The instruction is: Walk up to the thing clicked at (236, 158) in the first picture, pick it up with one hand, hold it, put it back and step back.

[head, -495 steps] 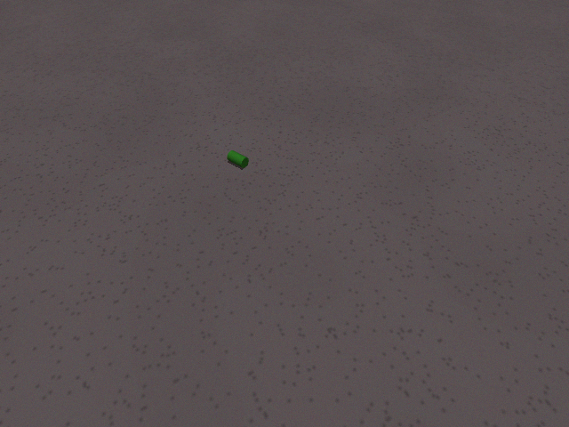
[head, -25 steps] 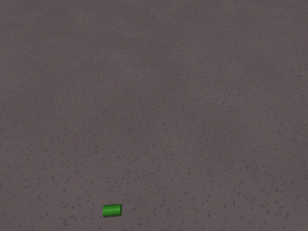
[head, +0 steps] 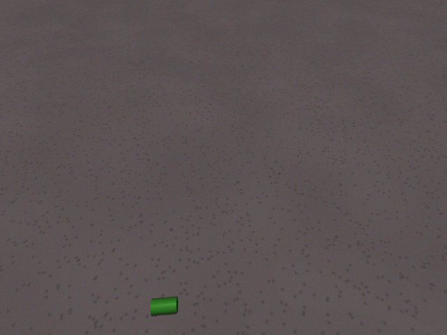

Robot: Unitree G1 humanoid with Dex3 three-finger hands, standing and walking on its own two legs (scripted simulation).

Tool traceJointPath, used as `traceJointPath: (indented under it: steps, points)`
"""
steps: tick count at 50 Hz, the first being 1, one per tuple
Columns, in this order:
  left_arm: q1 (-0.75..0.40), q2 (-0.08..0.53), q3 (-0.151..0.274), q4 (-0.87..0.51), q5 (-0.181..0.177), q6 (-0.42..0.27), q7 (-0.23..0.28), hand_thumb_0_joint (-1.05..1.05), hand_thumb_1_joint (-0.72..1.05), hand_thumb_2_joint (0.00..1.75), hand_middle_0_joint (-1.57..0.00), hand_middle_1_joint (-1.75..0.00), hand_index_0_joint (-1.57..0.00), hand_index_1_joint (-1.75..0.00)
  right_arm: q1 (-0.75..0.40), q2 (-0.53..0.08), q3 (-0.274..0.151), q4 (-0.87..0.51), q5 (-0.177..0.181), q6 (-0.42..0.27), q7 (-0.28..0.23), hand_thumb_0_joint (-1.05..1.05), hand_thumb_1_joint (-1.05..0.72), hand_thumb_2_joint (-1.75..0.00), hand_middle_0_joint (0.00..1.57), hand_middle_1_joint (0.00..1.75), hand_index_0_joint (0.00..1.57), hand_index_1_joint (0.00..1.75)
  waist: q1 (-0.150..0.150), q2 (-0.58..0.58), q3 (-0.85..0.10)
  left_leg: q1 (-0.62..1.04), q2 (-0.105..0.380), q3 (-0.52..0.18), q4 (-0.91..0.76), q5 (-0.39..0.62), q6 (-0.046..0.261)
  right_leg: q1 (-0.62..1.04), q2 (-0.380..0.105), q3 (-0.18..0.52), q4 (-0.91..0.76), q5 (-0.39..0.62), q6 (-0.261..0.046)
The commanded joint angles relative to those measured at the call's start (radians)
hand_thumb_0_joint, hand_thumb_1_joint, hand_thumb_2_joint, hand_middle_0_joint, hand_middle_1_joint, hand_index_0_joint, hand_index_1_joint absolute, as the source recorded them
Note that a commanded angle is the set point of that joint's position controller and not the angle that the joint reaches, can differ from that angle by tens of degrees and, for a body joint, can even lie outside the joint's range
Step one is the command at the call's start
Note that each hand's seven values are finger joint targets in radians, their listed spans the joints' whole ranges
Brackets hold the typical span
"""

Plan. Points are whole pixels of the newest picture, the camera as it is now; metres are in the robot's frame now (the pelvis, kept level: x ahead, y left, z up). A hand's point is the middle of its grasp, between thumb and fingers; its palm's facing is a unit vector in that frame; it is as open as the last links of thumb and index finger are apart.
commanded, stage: walk up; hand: left
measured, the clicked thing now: (164, 305) +0.39 +0.26 -0.75
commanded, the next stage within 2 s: none
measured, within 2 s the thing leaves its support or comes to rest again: neither
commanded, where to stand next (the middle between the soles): +0.03 +0.01 m, yaw +3 degrees
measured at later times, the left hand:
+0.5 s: hand out of the picture -0.01 +0.23 -0.17, palm faces -0.01 -0.90 -0.43, open 7.4 cm
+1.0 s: hand out of the picture -0.03 +0.31 -0.17, palm faces +0.03 -0.93 -0.36, open 7.4 cm
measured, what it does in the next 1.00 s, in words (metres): steps on the spot: left foot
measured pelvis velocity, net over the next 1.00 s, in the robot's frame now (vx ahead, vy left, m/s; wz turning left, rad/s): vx -0.05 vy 0.02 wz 0.08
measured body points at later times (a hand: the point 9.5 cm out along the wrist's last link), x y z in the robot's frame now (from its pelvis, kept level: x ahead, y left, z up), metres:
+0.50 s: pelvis -0.08 -0.04 -0.02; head -0.03 -0.06 +0.42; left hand -0.01 +0.28 -0.14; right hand +0.05 -0.36 -0.15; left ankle -0.02 +0.11 -0.72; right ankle -0.07 -0.16 -0.75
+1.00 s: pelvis -0.05 +0.02 -0.01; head -0.05 +0.05 +0.43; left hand -0.03 +0.35 -0.15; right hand +0.00 -0.30 -0.11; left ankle -0.06 +0.13 -0.75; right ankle -0.01 -0.13 -0.69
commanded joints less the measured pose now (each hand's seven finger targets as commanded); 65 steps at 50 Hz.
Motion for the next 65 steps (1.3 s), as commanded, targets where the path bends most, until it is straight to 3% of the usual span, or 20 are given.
traceJointPath:
  steps: [1, 5, 9, 15, 20, 22, 23, 27, 34, 40, 41, 42, 43, 47, 51, 54, 61, 63, 64, 65]
  points:
    - [-0.04, 0.207, 0.041, -0.062, -0.004, -0.021, 0.008, 0.0, 0.9, 0.9, -0.2, -0.3, -0.2, -0.3, -0.048, -0.214, -0.048, -0.064, -0.001, -0.023, -0.017, 0.0, -0.9, -0.9, 0.2, 0.3, 0.2, 0.3, 0.006, 0.015, -0.048, 0.025, 0.112, -0.103, -0.054, 0.15, 0.042, -0.053, -0.093, 0.074, -0.055, 0.162, -0.027]
    - [-0.04, 0.209, 0.039, -0.061, -0.003, -0.023, 0.007, 0.0, 0.9, 0.9, -0.2, -0.3, -0.2, -0.3, -0.043, -0.213, -0.049, -0.06, -0.002, -0.023, -0.016, 0.0, -0.9, -0.9, 0.2, 0.3, 0.2, 0.3, 0.003, 0.006, -0.063, 0.036, 0.109, -0.104, -0.051, 0.147, 0.042, -0.053, -0.097, 0.079, -0.059, 0.159, -0.028]
    - [-0.015, 0.236, 0.076, -0.126, -0.024, 0.023, 0.019, 0.0, 0.9, 0.9, -0.2, -0.3, -0.2, -0.3, -0.024, -0.269, -0.077, -0.093, 0.023, -0.004, -0.035, 0.0, -0.9, -0.9, 0.2, 0.3, 0.2, 0.3, 0.002, 0.019, -0.125, 0.045, 0.165, -0.127, 0.098, 0.685, 0.095, -0.092, -0.073, 0.025, 0.173, 0.437, -0.035]
    - [0.019, 0.203, 0.092, -0.202, -0.01, 0.088, 0.006, 0.0, 0.9, 0.9, -0.2, -0.3, -0.2, -0.3, -0.065, -0.314, -0.118, -0.2, -0.011, 0.019, -0.053, 0.0, -0.9, -0.9, 0.2, 0.3, 0.2, 0.3, 0.005, 0.176, -0.133, -0.092, 0.387, -0.294, 0.037, 0.587, 0.292, -0.238, -0.003, 0.084, 0.715, -0.381, -0.04]
    - [0.17, 0.19, 0.09, -0.133, -0.007, 0.001, 0.017, 0.0, 0.9, 0.9, -0.2, -0.3, -0.2, -0.3, -0.142, -0.227, -0.085, -0.228, -0.024, 0.053, -0.015, 0.0, -0.9, -0.9, 0.2, 0.3, 0.2, 0.3, 0.075, 0.094, -0.096, -0.159, 0.105, -0.083, 0.294, 0.057, 0.115, -0.071, -0.014, 0.009, 0.003, -0.008, 0.011]
    - [0.127, 0.395, 0.13, -0.183, 0.024, -0.032, 0.058, 0.0, 0.9, 0.9, -0.2, -0.3, -0.2, -0.3, -0.043, -0.15, -0.07, -0.257, -0.041, 0.09, 0.004, 0.0, -0.9, -0.9, 0.2, 0.3, 0.2, 0.3, 0.022, -0.147, 0.006, -0.456, -0.069, -0.169, 0.608, -0.406, 0.0, -0.12, -0.385, 0.52, -0.09, 0.173, -0.08]
    - [0.062, 0.444, 0.136, -0.218, 0.025, -0.029, 0.072, 0.0, 0.9, 0.9, -0.2, -0.3, -0.2, -0.3, -0.038, -0.217, -0.095, -0.272, -0.041, 0.11, 0.005, 0.0, -0.9, -0.9, 0.2, 0.3, 0.2, 0.3, 0.024, -0.085, 0.002, -0.392, -0.037, -0.282, 0.767, -0.414, 0.02, -0.28, -0.469, 0.552, -0.078, 0.124, -0.235]
    - [0.057, 0.367, 0.14, -0.245, 0.027, -0.059, 0.085, 0.0, 0.9, 0.9, -0.2, -0.3, -0.2, -0.3, 0.07, -0.283, -0.146, -0.26, -0.037, 0.117, 0.044, 0.0, -0.9, -0.9, 0.2, 0.3, 0.2, 0.3, -0.027, -0.053, -0.056, -0.46, -0.053, -0.318, 0.884, -0.202, -0.006, -0.096, -0.265, 0.243, -0.008, -0.032, -0.141]
    - [0.172, 0.324, 0.139, -0.293, 0.028, -0.078, 0.008, 0.0, 0.9, 0.9, -0.2, -0.3, -0.2, -0.3, 0.016, -0.265, -0.132, -0.28, -0.02, 0.035, 0.065, 0.0, -0.9, -0.9, 0.2, 0.3, 0.2, 0.3, 0.074, -0.22, 0.101, -0.46, -0.028, -0.137, 0.496, -0.237, -0.031, -0.087, -0.257, 0.247, -0.12, -0.41, -0.2]
    - [0.101, 0.288, 0.11, -0.347, 0.028, -0.044, -0.015, 0.0, 0.9, 0.9, -0.2, -0.3, -0.2, -0.3, 0.314, -0.259, -0.149, -0.187, -0.021, -0.011, 0.047, 0.0, -0.9, -0.9, 0.2, 0.3, 0.2, 0.3, -0.088, -0.051, -0.056, 0.137, -0.035, 0.011, 0.061, -0.123, 0.028, -0.35, -0.149, 0.034, 0.251, -0.287, -0.139]
    - [0.153, 0.208, 0.084, -0.35, 0.025, -0.034, -0.015, 0.0, 0.9, 0.9, -0.2, -0.3, -0.2, -0.3, 0.367, -0.313, -0.166, -0.189, -0.038, -0.022, 0.031, 0.0, -0.9, -0.9, 0.2, 0.3, 0.2, 0.3, -0.105, 0.198, -0.052, 0.237, 0.046, -0.19, -0.012, -0.32, 0.052, -0.536, -0.062, -0.035, 0.56, -0.349, -0.09]
    - [0.136, 0.167, 0.067, -0.378, 0.007, -0.032, -0.012, 0.0, 0.9, 0.9, -0.2, -0.3, -0.2, -0.3, 0.355, -0.394, -0.169, -0.233, -0.045, -0.037, 0.021, 0.0, -0.9, -0.9, 0.2, 0.3, 0.2, 0.3, -0.091, 0.288, 0.004, 0.138, 0.313, -0.696, -0.163, -0.616, 0.131, -0.725, 0.065, 0.018, 0.751, -0.36, -0.047]
    - [0.08, 0.286, 0.092, -0.358, 0.008, -0.036, 0.0, 0.0, 0.9, 0.9, -0.2, -0.3, -0.2, -0.3, 0.289, -0.451, -0.178, -0.256, -0.013, -0.039, 0.022, 0.0, -0.9, -0.9, 0.2, 0.3, 0.2, 0.3, -0.095, 0.163, 0.088, -0.048, 0.404, -0.782, -0.211, -0.679, 0.247, -0.669, -0.014, 0.174, 0.775, -0.306, -0.065]
    - [0.234, 0.32, 0.109, -0.259, 0.007, -0.01, -0.023, 0.0, 0.9, 0.9, -0.2, -0.3, -0.2, -0.3, 0.205, -0.35, -0.135, -0.29, 0.001, -0.078, -0.013, 0.0, -0.9, -0.9, 0.2, 0.3, 0.2, 0.3, 0.006, 0.081, 0.109, -0.071, 0.283, -0.392, -0.088, -0.214, 0.205, -0.569, -0.057, 0.186, 0.752, -0.124, -0.019]
    - [0.18, 0.25, 0.101, -0.298, -0.006, 0.04, -0.014, 0.0, 0.9, 0.9, -0.2, -0.3, -0.2, -0.3, 0.174, -0.312, -0.123, -0.295, -0.001, -0.065, -0.05, 0.0, -0.9, -0.9, 0.2, 0.3, 0.2, 0.3, 0.016, 0.15, 0.121, -0.14, 0.26, -0.164, 0.065, 0.687, 0.204, -0.469, 0.024, 0.167, 0.772, -0.132, 0.012]
    - [0.142, 0.225, 0.087, -0.319, -0.023, 0.057, 0.006, 0.0, 0.9, 0.9, -0.2, -0.3, -0.2, -0.3, 0.1, -0.289, -0.115, -0.331, -0.001, -0.029, -0.059, 0.0, -0.9, -0.9, 0.2, 0.3, 0.2, 0.3, 0.018, 0.205, 0.076, -0.148, 0.23, -0.098, 0.111, 0.806, 0.206, -0.422, 0.063, 0.111, 0.738, -0.156, 0.009]
    - [0.121, 0.233, 0.1, -0.326, 0.009, 0.043, -0.003, 0.0, 0.9, 0.9, -0.2, -0.3, -0.2, -0.3, 0.089, -0.296, -0.11, -0.356, 0.027, 0.025, -0.058, 0.0, -0.9, -0.9, 0.2, 0.3, 0.2, 0.3, 0.03, 0.139, -0.123, -0.069, 0.184, -0.109, 0.402, 0.524, 0.138, -0.175, 0.012, -0.006, 0.165, 0.071, -0.039]
    - [0.099, 0.347, 0.136, -0.373, 0.033, 0.032, -0.007, 0.0, 0.9, 0.9, -0.2, -0.3, -0.2, -0.3, 0.195, -0.21, -0.08, -0.358, 0.045, 0.028, -0.063, 0.0, -0.9, -0.9, 0.2, 0.3, 0.2, 0.3, 0.024, -0.24, -0.19, -0.295, -0.009, -0.06, 0.721, -0.223, 0.042, 0.011, -0.254, 0.341, 0.165, 0.775, -0.17]
    - [0.057, 0.34, 0.122, -0.406, 0.023, 0.04, -0.006, 0.0, 0.9, 0.9, -0.2, -0.3, -0.2, -0.3, 0.181, -0.216, -0.088, -0.342, 0.045, 0.043, -0.089, 0.0, -0.9, -0.9, 0.2, 0.3, 0.2, 0.3, 0.037, -0.32, -0.182, -0.317, -0.092, -0.068, 0.877, -0.554, 0.036, -0.095, -0.337, 0.436, 0.13, 0.841, -0.333]
    - [0.04, 0.313, 0.12, -0.43, 0.021, 0.043, -0.003, 0.0, 0.9, 0.9, -0.2, -0.3, -0.2, -0.3, 0.18, -0.246, -0.1, -0.33, 0.041, 0.044, -0.098, 0.0, -0.9, -0.9, 0.2, 0.3, 0.2, 0.3, 0.031, -0.249, -0.158, -0.282, -0.084, -0.148, 0.944, -0.556, 0.023, -0.166, -0.33, 0.425, 0.143, 0.804, -0.348]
